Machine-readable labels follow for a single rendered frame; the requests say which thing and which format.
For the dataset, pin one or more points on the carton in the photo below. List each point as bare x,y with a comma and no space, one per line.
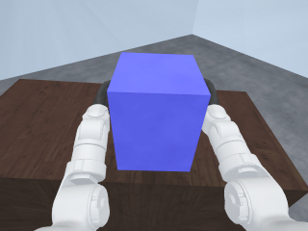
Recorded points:
157,105

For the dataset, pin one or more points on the right robot hand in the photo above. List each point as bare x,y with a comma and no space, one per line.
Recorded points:
214,95

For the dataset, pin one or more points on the robot right upper arm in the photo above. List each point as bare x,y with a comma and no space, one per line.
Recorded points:
258,204

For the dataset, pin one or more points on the left robot hand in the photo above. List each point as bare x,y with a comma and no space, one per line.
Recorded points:
101,95

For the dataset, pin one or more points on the pedestal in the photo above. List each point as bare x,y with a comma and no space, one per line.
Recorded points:
39,120

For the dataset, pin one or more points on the right robot forearm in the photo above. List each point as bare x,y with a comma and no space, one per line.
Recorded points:
235,159

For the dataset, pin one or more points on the robot left upper arm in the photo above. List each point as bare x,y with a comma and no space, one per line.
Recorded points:
80,208

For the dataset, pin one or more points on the left robot forearm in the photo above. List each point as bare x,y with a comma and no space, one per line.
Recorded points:
87,165

